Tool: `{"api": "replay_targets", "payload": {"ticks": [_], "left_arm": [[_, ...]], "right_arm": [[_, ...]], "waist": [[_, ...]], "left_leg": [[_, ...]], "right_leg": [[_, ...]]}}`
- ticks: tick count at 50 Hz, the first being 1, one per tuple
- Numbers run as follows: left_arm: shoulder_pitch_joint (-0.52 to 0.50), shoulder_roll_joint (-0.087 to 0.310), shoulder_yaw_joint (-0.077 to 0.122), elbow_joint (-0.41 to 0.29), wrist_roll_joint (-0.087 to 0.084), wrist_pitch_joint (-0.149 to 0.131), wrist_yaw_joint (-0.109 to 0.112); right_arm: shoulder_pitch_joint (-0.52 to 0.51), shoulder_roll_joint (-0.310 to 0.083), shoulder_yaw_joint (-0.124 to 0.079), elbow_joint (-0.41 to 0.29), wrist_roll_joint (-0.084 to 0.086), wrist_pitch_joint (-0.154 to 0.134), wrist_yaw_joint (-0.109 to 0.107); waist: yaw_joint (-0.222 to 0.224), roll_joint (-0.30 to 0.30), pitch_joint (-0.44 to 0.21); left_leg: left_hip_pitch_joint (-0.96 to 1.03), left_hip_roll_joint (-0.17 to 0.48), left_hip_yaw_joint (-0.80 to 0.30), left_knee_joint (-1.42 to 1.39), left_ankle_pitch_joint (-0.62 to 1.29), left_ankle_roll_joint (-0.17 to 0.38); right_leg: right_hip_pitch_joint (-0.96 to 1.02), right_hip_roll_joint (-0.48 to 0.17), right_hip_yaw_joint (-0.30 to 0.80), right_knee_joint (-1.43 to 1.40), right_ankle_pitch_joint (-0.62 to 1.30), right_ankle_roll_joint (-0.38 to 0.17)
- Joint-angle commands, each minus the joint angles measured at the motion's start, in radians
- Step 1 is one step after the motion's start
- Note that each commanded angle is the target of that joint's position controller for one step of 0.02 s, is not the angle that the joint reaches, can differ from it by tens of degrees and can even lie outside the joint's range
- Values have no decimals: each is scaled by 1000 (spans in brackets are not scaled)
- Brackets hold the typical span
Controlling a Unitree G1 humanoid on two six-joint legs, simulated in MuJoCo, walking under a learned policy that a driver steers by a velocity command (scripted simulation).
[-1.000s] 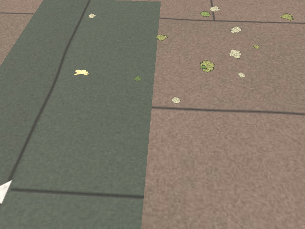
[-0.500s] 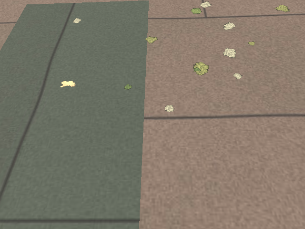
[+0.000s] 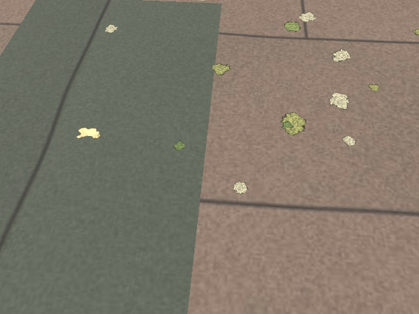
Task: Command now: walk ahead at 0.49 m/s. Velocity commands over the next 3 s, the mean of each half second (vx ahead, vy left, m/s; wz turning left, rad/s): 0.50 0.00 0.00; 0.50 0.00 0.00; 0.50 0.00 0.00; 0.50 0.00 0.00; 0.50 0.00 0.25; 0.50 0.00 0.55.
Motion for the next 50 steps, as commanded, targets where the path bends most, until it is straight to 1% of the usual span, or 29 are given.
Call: {"api": "replay_targets", "payload": {"ticks": [1,2,3,4,5,6,7,9,12,15,17,20,23,25,26,27,28,29,30,31,32,33,34,35,37,38,40,45,50], "left_arm": [[41,130,30,-74,6,-6,-6],[-56,152,38,-111,9,-10,-10],[-110,148,39,-119,14,-13,-14],[-117,130,40,-116,18,-5,-17],[-96,105,35,-111,26,8,-24],[-87,78,31,-106,28,18,-29],[-95,68,30,-109,29,25,-34],[-166,71,32,-132,29,35,-39],[-321,87,33,-181,24,41,-42],[-433,78,28,-212,15,39,-44],[-497,71,23,-229,12,39,-44],[-579,73,20,-253,11,35,-43],[-615,83,23,-275,10,25,-42],[-532,98,32,-254,11,15,-34],[-416,114,43,-216,12,8,-26],[-238,142,58,-156,21,-2,-16],[-54,221,83,-118,47,-10,-3],[-16,298,103,-110,55,-3,-8],[-77,236,95,-111,12,8,-20],[-187,188,81,-123,1,6,-24],[-239,136,69,-126,4,-2,-29],[-250,108,60,-117,6,-10,-26],[-245,74,49,-99,4,-14,-22],[-217,71,47,-82,4,-22,-20],[-164,96,50,-54,-2,-33,-18],[-147,111,52,-47,-1,-35,-17],[-108,115,50,-34,0,-33,-16],[-19,112,40,-9,1,-31,-13],[50,123,41,23,14,-23,1]], "right_arm": [[398,-223,-77,86,23,7,-2],[280,-169,-62,67,34,4,1],[234,-115,-51,65,31,-5,6],[232,-88,-41,77,24,-16,5],[247,-65,-32,97,23,-25,1],[271,-62,-29,114,23,-35,-1],[300,-72,-29,131,25,-44,-2],[340,-99,-33,152,28,-51,-1],[404,-106,-29,171,31,-48,-1],[466,-101,-22,189,32,-46,-3],[506,-100,-19,201,29,-45,-8],[554,-101,-15,220,19,-41,-17],[560,-117,-18,234,8,-36,-27],[518,-131,-21,233,8,-36,-32],[504,-141,-24,235,9,-34,-31],[481,-142,-22,230,17,-33,-28],[467,-114,-12,195,27,-38,-25],[591,-16,2,188,61,-35,-16],[526,-125,-28,196,31,-32,-20],[437,-118,-31,162,28,-36,-16],[388,-99,-29,152,25,-39,-13],[372,-87,-32,150,14,-29,-9],[389,-65,-28,153,2,-14,-1],[398,-47,-27,155,0,-3,6],[367,-41,-29,142,-3,11,15],[326,-43,-29,127,-4,16,18],[225,-53,-30,93,-2,22,20],[22,-42,-15,28,14,18,22],[-94,-59,-15,-16,15,9,18]], "waist": [[-142,71,-277],[-91,43,-110],[-73,-8,-34],[-40,-27,-8],[-11,-17,-11],[1,-5,-15],[5,1,-14],[2,17,6],[-35,22,36],[-70,35,31],[-93,48,30],[-118,57,35],[-110,65,41],[-56,76,6],[-8,78,-51],[68,54,-141],[130,-20,-267],[69,-244,-378],[62,-83,-310],[16,-67,-160],[-6,-27,-90],[-34,-30,-59],[-62,-48,-52],[-71,-59,-57],[-83,-58,-43],[-81,-59,-29],[-63,-61,2],[-11,-70,25],[17,-75,45]], "left_leg": [[691,438,-845,-283,-332,243],[530,412,-692,-344,-404,208],[403,371,-601,-385,-313,177],[325,329,-515,-399,-199,142],[265,295,-443,-414,-118,116],[242,279,-394,-423,-53,106],[233,268,-358,-430,5,104],[230,248,-299,-457,29,94],[284,224,-252,-475,108,63],[348,206,-211,-456,219,25],[402,208,-200,-442,264,16],[511,231,-198,-402,352,28],[601,274,-201,-344,464,47],[595,277,-176,-241,691,28],[583,266,-164,-119,796,15],[497,232,-131,70,745,-4],[278,188,-101,353,413,-21],[-80,-7,-51,724,-369,-65],[-166,32,-182,791,-370,-46],[-194,78,-182,758,-269,-44],[-164,109,-175,707,-209,-49],[-125,131,-172,660,-186,-56],[-77,144,-167,621,-172,-68],[-54,143,-157,602,-165,-77],[-81,149,-135,566,-138,-92],[-113,157,-125,539,-106,-99],[-180,171,-107,463,-30,-113],[-182,150,-63,198,107,-124],[-197,123,-52,65,63,-90]], "right_leg": [[-665,-21,85,768,17,-21],[-706,-84,83,713,128,-28],[-672,-111,73,658,175,-28],[-625,-138,76,610,195,-22],[-566,-155,74,565,202,-8],[-540,-163,66,533,205,3],[-543,-168,52,508,213,13],[-602,-191,27,444,271,30],[-715,-211,-6,313,395,53],[-730,-195,-35,166,484,66],[-729,-177,-50,87,516,65],[-743,-151,-65,0,492,54],[-727,-130,-67,-64,402,23],[-575,-84,-85,-119,320,-14],[-437,-50,-94,-154,307,-36],[-209,-52,-84,-210,358,-67],[66,-257,134,-211,273,-122],[300,-535,626,-306,245,-273],[216,-485,659,-371,202,-252],[68,-450,490,-400,236,-218],[-52,-405,387,-437,346,-189],[-128,-360,308,-456,407,-156],[-184,-322,242,-477,452,-130],[-202,-312,210,-486,499,-126],[-215,-294,162,-505,562,-127],[-219,-288,144,-520,558,-126],[-208,-274,119,-542,569,-119],[-147,-255,69,-546,656,-96],[17,-307,72,-498,734,-113]]}}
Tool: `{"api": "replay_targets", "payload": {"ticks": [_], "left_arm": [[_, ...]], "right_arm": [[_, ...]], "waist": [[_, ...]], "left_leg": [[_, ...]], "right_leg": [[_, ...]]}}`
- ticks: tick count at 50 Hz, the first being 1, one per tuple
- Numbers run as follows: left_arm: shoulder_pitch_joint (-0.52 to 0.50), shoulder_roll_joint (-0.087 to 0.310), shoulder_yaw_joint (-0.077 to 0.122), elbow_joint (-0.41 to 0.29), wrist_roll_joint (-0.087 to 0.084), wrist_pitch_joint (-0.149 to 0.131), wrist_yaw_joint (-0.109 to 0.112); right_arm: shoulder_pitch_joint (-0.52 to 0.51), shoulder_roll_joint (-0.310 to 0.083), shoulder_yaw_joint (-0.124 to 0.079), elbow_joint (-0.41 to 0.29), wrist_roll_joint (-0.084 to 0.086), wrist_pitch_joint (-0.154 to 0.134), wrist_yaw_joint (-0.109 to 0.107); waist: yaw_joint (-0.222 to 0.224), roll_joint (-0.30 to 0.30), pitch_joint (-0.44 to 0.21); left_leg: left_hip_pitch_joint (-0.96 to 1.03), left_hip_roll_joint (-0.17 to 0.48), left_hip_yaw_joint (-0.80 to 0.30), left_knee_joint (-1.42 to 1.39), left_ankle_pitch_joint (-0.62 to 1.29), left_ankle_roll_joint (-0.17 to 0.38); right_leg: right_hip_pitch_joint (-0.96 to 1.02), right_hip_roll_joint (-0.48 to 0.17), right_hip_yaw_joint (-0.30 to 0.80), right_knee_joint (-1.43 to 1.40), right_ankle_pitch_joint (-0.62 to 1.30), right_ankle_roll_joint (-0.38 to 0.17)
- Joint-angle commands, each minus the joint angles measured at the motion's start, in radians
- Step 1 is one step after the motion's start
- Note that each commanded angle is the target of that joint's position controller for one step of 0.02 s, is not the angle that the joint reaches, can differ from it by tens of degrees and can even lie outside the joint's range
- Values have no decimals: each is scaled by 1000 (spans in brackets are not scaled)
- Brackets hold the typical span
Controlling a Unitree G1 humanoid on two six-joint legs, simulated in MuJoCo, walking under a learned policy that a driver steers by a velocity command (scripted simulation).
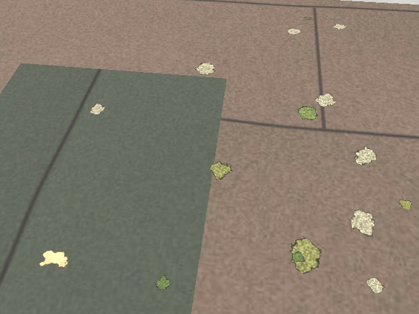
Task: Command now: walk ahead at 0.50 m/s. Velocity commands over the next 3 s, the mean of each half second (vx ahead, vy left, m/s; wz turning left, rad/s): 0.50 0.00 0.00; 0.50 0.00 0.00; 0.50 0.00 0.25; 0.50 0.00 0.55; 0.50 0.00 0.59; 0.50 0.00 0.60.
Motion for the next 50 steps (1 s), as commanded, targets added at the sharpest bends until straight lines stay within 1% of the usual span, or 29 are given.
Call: {"api": "replay_targets", "payload": {"ticks": [1,3,4,5,6,7,8,9,10,11,12,13,15,18,24,29,31,32,33,34,35,36,37,38,39,41,43,46,50], "left_arm": [[72,145,26,-5,9,-2,14],[39,158,30,-5,12,0,19],[25,167,33,-4,11,2,19],[7,166,32,-7,6,5,16],[-4,145,23,-34,-4,2,13],[108,43,5,-53,-45,4,1],[45,143,33,-46,-15,6,4],[-47,145,38,-80,-9,4,1],[-99,130,36,-91,-7,0,-2],[-110,114,38,-90,2,9,-5],[-91,93,35,-87,16,24,-11],[-79,75,34,-81,20,36,-17],[-106,69,35,-92,24,52,-25],[-242,84,36,-140,21,63,-30],[-465,74,22,-212,4,59,-32],[-569,86,20,-255,3,47,-30],[-547,94,25,-258,3,38,-27],[-493,102,31,-244,3,33,-22],[-382,116,41,-207,4,26,-15],[-207,141,57,-147,14,15,-6],[-19,225,81,-110,40,8,6],[15,305,101,-103,41,15,0],[-78,250,91,-116,3,28,-8],[-188,195,74,-134,-6,27,-11],[-235,142,60,-137,-2,19,-16],[-236,86,41,-111,-5,7,-8],[-174,97,40,-83,-6,-7,-3],[-118,134,44,-65,-7,-13,-1],[-50,125,35,-51,-7,-9,-2]], "right_arm": [[-107,-68,-12,-87,1,-21,-3],[-46,-78,-20,-74,1,-31,-9],[49,-90,-30,-44,1,-37,-15],[216,-109,-44,15,-6,-47,-25],[399,-178,-66,58,-30,-56,-36],[485,-280,-93,68,-43,-52,-36],[410,-232,-86,63,1,-35,-27],[292,-185,-72,44,12,-36,-24],[238,-126,-57,38,8,-44,-19],[226,-94,-48,48,7,-52,-21],[229,-60,-37,64,9,-57,-25],[254,-56,-33,79,8,-65,-27],[307,-82,-36,102,13,-77,-30],[362,-103,-37,118,12,-77,-31],[474,-98,-27,145,11,-73,-34],[535,-105,-28,174,-3,-66,-46],[515,-116,-32,177,-7,-64,-52],[494,-124,-35,175,-7,-63,-53],[479,-133,-37,176,-5,-61,-52],[460,-130,-35,170,1,-59,-50],[449,-99,-24,134,12,-61,-46],[568,-10,-12,127,47,-59,-35],[481,-108,-38,128,17,-54,-38],[395,-104,-41,97,14,-58,-33],[359,-86,-39,91,12,-61,-30],[375,-51,-37,97,-12,-37,-21],[370,-37,-38,93,-18,-18,-11],[253,-46,-39,50,-18,-3,-4],[80,-49,-32,-9,-6,-3,0]], "waist": [[-15,-98,77],[-55,-103,49],[-94,-105,0],[-163,-77,-85],[-225,-20,-199],[-188,206,-336],[-173,78,-295],[-128,42,-136],[-106,-6,-68],[-75,-6,-28],[-45,11,-18],[-36,18,-21],[-25,17,-12],[-43,18,30],[-103,27,56],[-127,37,76],[-103,40,68],[-74,47,42],[-28,44,-14],[44,14,-104],[104,-74,-232],[45,-295,-335],[26,-112,-250],[-12,-87,-113],[-38,-49,-51],[-90,-79,-19],[-102,-82,-18],[-94,-80,21],[-56,-83,52]], "left_leg": [[-40,-23,15,-62,-53,29],[80,-62,34,-113,-130,61],[205,-97,48,-142,-152,80],[409,-118,57,-202,-111,105],[680,42,-118,-209,-171,158],[964,348,-616,-298,-248,311],[888,326,-717,-392,-292,302],[741,291,-544,-410,-280,268],[619,249,-443,-447,-185,239],[534,202,-359,-468,-113,202],[471,165,-292,-487,-68,174],[450,150,-260,-496,-26,167],[440,134,-215,-514,39,170],[457,121,-179,-556,29,167],[556,102,-120,-554,149,144],[705,146,-112,-491,274,158],[732,158,-98,-429,407,147],[725,154,-82,-362,546,134],[712,139,-66,-237,656,121],[628,98,-30,-44,614,99],[411,48,5,253,281,77],[63,-151,28,613,-484,37],[-23,-96,-112,671,-454,57],[-45,-53,-109,638,-353,60],[-9,-21,-104,584,-291,56],[82,13,-96,499,-254,36],[94,13,-76,465,-238,19],[-1,36,-52,378,-152,-7],[-59,37,-22,176,-31,-29]], "right_leg": [[33,-320,136,13,555,-119],[45,-321,110,107,752,-101],[36,-310,96,217,872,-88],[-22,-272,62,401,876,-68],[-224,-230,36,666,609,-48],[-594,-42,-28,1076,-87,3],[-699,-47,111,1174,-221,-12],[-740,-104,122,1157,-131,-19],[-709,-136,121,1102,-66,-18],[-663,-161,119,1046,-39,-13],[-610,-176,117,1000,-25,-2],[-581,-175,108,979,-17,7],[-601,-179,88,940,10,22],[-703,-203,66,838,112,46],[-732,-180,19,561,254,59],[-740,-150,2,442,197,23],[-673,-126,-10,396,128,-6],[-581,-96,-24,372,91,-25],[-445,-61,-39,335,84,-45],[-221,-59,-31,283,133,-74],[49,-273,205,273,57,-131],[270,-536,699,146,13,-279],[171,-479,693,96,-59,-241],[22,-446,534,73,-36,-207],[-91,-402,435,36,65,-178],[-216,-325,292,-1,172,-126],[-235,-307,243,-16,267,-128],[-228,-293,196,-56,275,-133],[-178,-269,150,-71,338,-120]]}}
Over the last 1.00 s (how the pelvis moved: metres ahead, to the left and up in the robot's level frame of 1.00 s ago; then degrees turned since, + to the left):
0.53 -0.04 0.03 1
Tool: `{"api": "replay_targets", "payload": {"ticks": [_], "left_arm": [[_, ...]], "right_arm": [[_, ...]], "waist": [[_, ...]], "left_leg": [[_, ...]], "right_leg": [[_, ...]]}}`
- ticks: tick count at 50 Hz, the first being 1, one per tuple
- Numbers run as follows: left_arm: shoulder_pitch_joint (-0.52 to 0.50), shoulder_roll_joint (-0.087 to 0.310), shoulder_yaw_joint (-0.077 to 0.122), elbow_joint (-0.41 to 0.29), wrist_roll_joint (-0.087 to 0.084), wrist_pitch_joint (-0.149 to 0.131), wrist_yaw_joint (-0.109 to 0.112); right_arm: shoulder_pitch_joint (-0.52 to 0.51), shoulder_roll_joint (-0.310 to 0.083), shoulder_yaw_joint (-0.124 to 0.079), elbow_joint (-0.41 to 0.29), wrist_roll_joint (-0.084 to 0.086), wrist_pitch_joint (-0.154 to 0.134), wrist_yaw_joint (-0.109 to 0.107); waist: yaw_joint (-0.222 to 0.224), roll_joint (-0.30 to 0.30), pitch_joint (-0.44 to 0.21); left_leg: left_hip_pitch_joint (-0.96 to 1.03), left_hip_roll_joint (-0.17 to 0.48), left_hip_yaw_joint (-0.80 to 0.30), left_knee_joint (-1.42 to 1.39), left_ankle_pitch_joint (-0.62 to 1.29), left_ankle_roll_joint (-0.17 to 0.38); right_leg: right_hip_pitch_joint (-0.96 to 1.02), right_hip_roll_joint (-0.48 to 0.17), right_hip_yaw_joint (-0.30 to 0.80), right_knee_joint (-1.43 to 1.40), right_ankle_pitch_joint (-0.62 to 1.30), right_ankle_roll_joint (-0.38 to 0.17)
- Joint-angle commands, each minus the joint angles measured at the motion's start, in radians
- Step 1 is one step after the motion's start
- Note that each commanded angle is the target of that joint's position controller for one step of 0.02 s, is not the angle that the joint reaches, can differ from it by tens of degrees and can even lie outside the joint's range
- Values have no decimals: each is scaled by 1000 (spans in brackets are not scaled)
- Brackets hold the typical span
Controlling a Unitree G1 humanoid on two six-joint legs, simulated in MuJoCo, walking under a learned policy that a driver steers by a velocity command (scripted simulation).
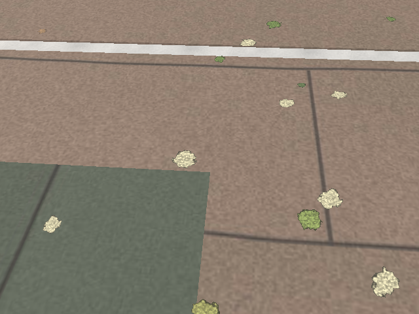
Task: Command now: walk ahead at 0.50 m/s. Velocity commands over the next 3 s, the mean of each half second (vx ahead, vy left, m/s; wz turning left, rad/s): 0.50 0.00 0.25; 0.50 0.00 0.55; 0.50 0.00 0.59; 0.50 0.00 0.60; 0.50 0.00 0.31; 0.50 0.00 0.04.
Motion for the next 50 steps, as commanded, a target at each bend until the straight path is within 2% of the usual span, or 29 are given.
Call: {"api": "replay_targets", "payload": {"ticks": [1,5,8,10,11,12,13,14,15,16,17,18,19,21,24,30,35,38,39,40,41,42,43,44,45,46,47,48,50], "left_arm": [[32,111,12,-39,-1,-15,3],[103,116,10,-14,5,-13,10],[106,128,16,-1,16,-10,20],[78,139,20,0,19,-9,28],[66,149,23,0,21,-6,30],[49,154,24,-3,18,0,29],[40,148,20,-21,13,1,29],[96,83,6,-66,-25,-3,14],[61,124,21,-77,-6,-9,6],[-42,136,26,-115,6,-13,0],[-102,134,23,-134,6,-23,-4],[-116,123,25,-140,9,-22,-3],[-110,116,24,-148,24,-6,-2],[-105,100,22,-158,36,25,-6],[-206,105,22,-208,34,46,-10],[-435,120,19,-305,24,51,-16],[-571,123,4,-380,16,39,-23],[-529,149,5,-396,8,23,-21],[-453,166,10,-379,6,17,-15],[-335,192,22,-344,5,9,-5],[-191,231,36,-315,16,-5,9],[-26,310,52,-313,39,-6,28],[-83,373,67,-318,47,10,24],[-159,263,53,-336,31,24,18],[-219,178,31,-346,21,24,14],[-237,150,21,-338,25,21,11],[-219,147,18,-324,23,16,13],[-205,147,18,-309,19,9,13],[-163,154,21,-288,7,-12,6]], "right_arm": [[-81,-24,5,-69,8,-4,4],[-189,-25,12,-105,12,-9,2],[-212,-36,10,-123,13,-17,3],[-161,-45,2,-114,11,-23,-1],[-85,-56,-6,-91,9,-28,-5],[57,-67,-18,-42,5,-34,-11],[223,-115,-39,9,-11,-42,-18],[357,-229,-72,19,-23,-40,-26],[301,-229,-71,22,9,-23,-15],[189,-211,-64,3,25,-18,-11],[128,-156,-51,-11,25,-19,-10],[97,-123,-41,-15,25,-23,-13],[85,-96,-32,-10,31,-28,-19],[116,-103,-31,-6,34,-43,-23],[177,-145,-40,-4,35,-45,-26],[308,-146,-40,-6,31,-35,-27],[368,-158,-42,-16,17,-28,-39],[328,-184,-51,-40,13,-27,-51],[287,-198,-55,-54,12,-29,-50],[264,-209,-58,-63,15,-34,-43],[246,-200,-56,-73,26,-42,-31],[264,-122,-36,-113,35,-51,-27],[398,-78,-30,-135,65,-42,-29],[363,-157,-37,-97,25,-22,-39],[279,-157,-38,-103,13,-17,-27],[239,-135,-35,-114,13,-14,-18],[217,-128,-35,-121,1,-5,-8],[221,-121,-34,-125,-4,8,2],[192,-111,-31,-146,-2,24,14]], "waist": [[-5,-90,67],[29,-101,78],[22,-106,86],[-13,-110,62],[-46,-114,18],[-106,-94,-53],[-165,-66,-143],[-169,140,-274],[-129,131,-299],[-90,55,-153],[-71,-11,-66],[-37,-39,-16],[-5,-28,-2],[12,-10,-18],[-5,0,9],[-88,19,21],[-129,36,28],[-88,56,18],[-47,60,-6],[1,41,-66],[72,-15,-158],[112,-140,-327],[9,-388,-381],[-14,-183,-237],[-11,-75,-108],[-22,-52,-52],[-27,-90,-30],[-39,-126,-24],[-44,-136,-35]], "left_leg": [[-34,-10,37,-135,95,-14],[-28,-39,64,-268,118,4],[-13,-57,70,-329,50,46],[93,-101,92,-364,-25,88],[191,-138,110,-377,-57,111],[348,-179,132,-436,-31,136],[590,-113,32,-444,-35,180],[894,170,-434,-498,-111,321],[913,248,-738,-648,-87,363],[796,211,-593,-655,-141,334],[660,178,-489,-685,-80,303],[559,130,-413,-709,-5,266],[483,83,-350,-724,61,237],[437,47,-298,-732,147,236],[417,18,-278,-764,132,237],[554,6,-317,-743,197,195],[665,14,-354,-658,345,200],[654,23,-384,-591,430,164],[606,9,-375,-538,509,139],[573,-24,-363,-423,589,117],[480,-87,-318,-223,515,93],[343,-149,-230,59,134,81],[60,-276,-136,270,-461,58],[-19,-165,-135,351,-367,67],[-6,-132,-121,321,-265,60],[17,-104,-111,284,-216,50],[36,-82,-103,254,-201,42],[54,-73,-92,245,-191,35],[34,-69,-78,239,-165,30]], "right_leg": [[-37,-260,162,-127,281,-99],[71,-280,142,-101,357,-101],[160,-318,102,-63,436,-93],[178,-326,53,29,649,-70],[179,-323,28,138,789,-58],[153,-297,-9,315,841,-39],[-9,-271,-37,544,679,-14],[-367,-126,-89,957,212,40],[-546,-27,66,1124,-310,41],[-635,-102,131,1140,-229,29],[-626,-141,130,1078,-144,31],[-582,-168,132,1000,-109,38],[-525,-185,134,943,-97,54],[-478,-184,122,886,-95,83],[-540,-188,103,776,-16,124],[-661,-166,110,559,158,151],[-668,-119,107,427,138,137],[-520,-94,120,318,90,106],[-385,-71,112,279,53,89],[-217,-44,97,242,46,70],[8,-112,152,205,61,36],[243,-377,402,201,-115,-5],[370,-560,861,59,-150,-122],[230,-521,821,52,-283,-112],[84,-460,637,31,-237,-87],[-3,-412,498,6,-102,-67],[-48,-377,402,-10,-7,-51],[-77,-351,329,-25,65,-38],[-70,-348,254,-36,208,-44]]}}
Over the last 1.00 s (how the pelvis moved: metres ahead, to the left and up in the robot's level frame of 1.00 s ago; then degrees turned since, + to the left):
0.52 -0.01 0.01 0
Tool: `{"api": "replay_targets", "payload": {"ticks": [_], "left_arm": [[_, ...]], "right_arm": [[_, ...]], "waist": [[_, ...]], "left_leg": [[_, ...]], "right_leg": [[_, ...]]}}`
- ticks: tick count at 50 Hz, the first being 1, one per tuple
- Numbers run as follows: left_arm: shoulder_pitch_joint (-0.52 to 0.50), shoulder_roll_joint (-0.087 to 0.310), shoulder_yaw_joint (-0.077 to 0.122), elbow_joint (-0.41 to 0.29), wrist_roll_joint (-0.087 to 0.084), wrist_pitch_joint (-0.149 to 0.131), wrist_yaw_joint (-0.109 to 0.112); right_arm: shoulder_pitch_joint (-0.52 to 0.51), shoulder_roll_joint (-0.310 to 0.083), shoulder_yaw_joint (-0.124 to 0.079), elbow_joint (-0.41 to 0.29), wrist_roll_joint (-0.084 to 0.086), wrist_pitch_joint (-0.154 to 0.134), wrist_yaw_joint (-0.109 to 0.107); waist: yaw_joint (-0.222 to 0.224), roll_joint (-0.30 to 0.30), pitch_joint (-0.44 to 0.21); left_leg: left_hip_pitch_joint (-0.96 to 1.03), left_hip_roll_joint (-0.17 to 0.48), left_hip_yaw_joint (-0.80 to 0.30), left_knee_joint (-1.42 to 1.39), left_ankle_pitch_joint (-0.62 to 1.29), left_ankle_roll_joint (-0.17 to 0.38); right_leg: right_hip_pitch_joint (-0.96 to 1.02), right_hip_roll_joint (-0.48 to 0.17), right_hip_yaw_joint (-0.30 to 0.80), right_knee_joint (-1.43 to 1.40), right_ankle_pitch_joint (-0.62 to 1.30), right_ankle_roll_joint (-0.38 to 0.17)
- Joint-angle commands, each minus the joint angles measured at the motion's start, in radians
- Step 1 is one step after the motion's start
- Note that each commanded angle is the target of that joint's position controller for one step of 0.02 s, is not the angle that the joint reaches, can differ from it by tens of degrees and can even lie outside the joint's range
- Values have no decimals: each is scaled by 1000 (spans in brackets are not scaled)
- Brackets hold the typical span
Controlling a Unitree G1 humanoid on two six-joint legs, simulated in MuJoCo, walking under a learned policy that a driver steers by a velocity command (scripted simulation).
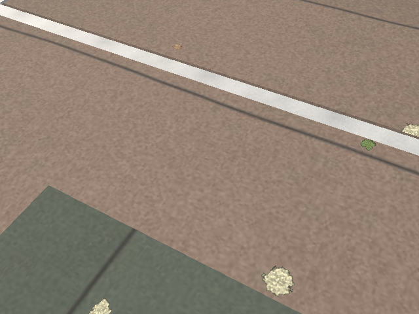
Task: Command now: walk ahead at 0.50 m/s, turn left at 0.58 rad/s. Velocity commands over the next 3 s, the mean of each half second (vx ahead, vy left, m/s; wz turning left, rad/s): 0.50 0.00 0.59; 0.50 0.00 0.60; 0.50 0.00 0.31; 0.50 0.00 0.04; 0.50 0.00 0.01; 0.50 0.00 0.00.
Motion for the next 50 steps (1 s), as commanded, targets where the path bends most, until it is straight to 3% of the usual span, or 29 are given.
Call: {"api": "replay_targets", "payload": {"ticks": [1,5,8,12,15,17,18,19,20,21,22,23,24,26,29,34,40,42,44,45,46,47,48,49,50], "left_arm": [[79,94,22,-19,-15,-34,-5],[126,98,25,6,-13,-34,-6],[145,108,27,19,-12,-31,-7],[206,143,36,46,-13,-21,3],[231,175,41,64,-10,1,12],[234,204,45,67,-10,20,16],[220,203,43,54,-11,26,16],[246,126,24,1,-19,23,5],[198,114,25,-74,-15,15,-9],[66,160,32,-96,-4,10,-12],[55,132,21,-102,-17,-1,-15],[81,127,20,-83,-16,-4,-14],[97,126,20,-80,2,11,-13],[139,118,20,-68,22,46,-20],[69,101,18,-95,19,64,-27],[-128,104,15,-158,14,62,-28],[-286,106,0,-227,2,40,-38],[-240,124,3,-224,-2,32,-33],[-60,164,20,-171,-5,23,-15],[81,194,33,-139,1,10,-1],[245,267,49,-134,25,4,18],[195,338,62,-143,33,16,17],[127,246,52,-151,11,27,10],[68,161,31,-157,3,27,6],[43,122,20,-148,5,25,2]], "right_arm": [[20,-21,0,-66,-6,17,22],[-122,-12,12,-124,-7,19,40],[-224,8,28,-160,-2,13,53],[-335,6,38,-207,-8,10,64],[-324,-13,31,-216,-17,13,54],[-170,-46,12,-176,-23,5,40],[0,-81,-8,-121,-32,-4,27],[99,-185,-38,-108,-39,-3,10],[78,-261,-55,-137,-2,7,2],[94,-229,-50,-125,11,18,-9],[48,-182,-38,-109,18,15,-18],[3,-136,-25,-107,20,7,-20],[-32,-114,-17,-110,25,-1,-23],[-51,-95,-7,-118,29,-20,-18],[5,-125,-16,-100,28,-32,-12],[122,-128,-18,-72,29,-34,-14],[204,-145,-21,-56,16,-32,-32],[171,-161,-24,-64,14,-31,-40],[109,-180,-27,-78,14,-36,-35],[89,-172,-23,-80,23,-43,-25],[105,-87,0,-111,32,-52,-18],[226,-33,10,-137,50,-45,-20],[202,-112,3,-101,9,-29,-29],[133,-118,0,-98,3,-23,-20],[90,-100,3,-101,4,-18,-11]], "waist": [[8,-143,-38],[25,-129,-7],[44,-129,17],[74,-126,46],[58,-144,16],[-9,-151,-85],[-87,-103,-180],[-98,57,-305],[-64,182,-371],[-103,18,-262],[-60,-5,-144],[-6,-51,-74],[33,-48,-46],[66,-29,-68],[52,-23,-42],[-20,3,2],[-69,22,14],[-35,37,9],[50,34,-62],[128,-17,-143],[175,-129,-305],[75,-372,-366],[49,-212,-247],[44,-110,-123],[37,-69,-61]], "left_leg": [[-170,72,-28,20,65,-13],[-267,90,1,-88,194,-31],[-222,86,51,-278,308,-28],[-174,75,121,-451,282,8],[-83,8,177,-516,136,58],[109,-69,191,-568,59,108],[345,-75,149,-640,91,144],[660,183,-205,-667,-52,227],[799,391,-725,-823,35,351],[748,349,-591,-842,151,321],[615,321,-451,-845,265,293],[480,262,-357,-861,383,246],[388,211,-295,-873,454,223],[316,164,-243,-895,511,217],[279,132,-234,-936,450,212],[372,125,-277,-940,421,181],[483,142,-329,-847,584,162],[465,149,-351,-808,631,129],[389,109,-333,-654,811,81],[314,46,-284,-455,773,55],[181,-17,-209,-163,442,36],[-104,-163,-114,61,-245,10],[-179,-57,-111,144,-164,17],[-168,-20,-92,124,-69,12],[-148,11,-77,83,-19,4]], "right_leg": [[141,-283,214,-229,244,-105],[169,-268,83,-258,313,-108],[167,-242,-10,-261,334,-89],[252,-278,-68,-240,400,-75],[337,-294,-123,-98,733,-58],[337,-294,-151,171,912,-51],[216,-274,-171,409,777,-25],[-108,-213,-171,737,246,18],[-429,-10,-37,1014,-388,68],[-541,-67,98,1019,-293,59],[-531,-109,103,943,-200,51],[-457,-141,105,836,-167,50],[-390,-154,112,782,-167,60],[-314,-151,103,733,-157,79],[-359,-142,89,638,-64,99],[-478,-119,102,435,108,107],[-448,-53,102,238,133,78],[-325,-32,112,165,97,55],[-37,22,88,111,21,20],[176,-22,117,55,48,-9],[415,-268,364,28,-181,-54],[548,-484,836,-110,-214,-157],[419,-455,846,-123,-315,-160],[283,-408,671,-139,-279,-143],[196,-353,522,-162,-158,-124]]}}
Over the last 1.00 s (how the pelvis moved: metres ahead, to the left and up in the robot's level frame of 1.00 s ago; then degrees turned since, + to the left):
0.55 0.08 -0.01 27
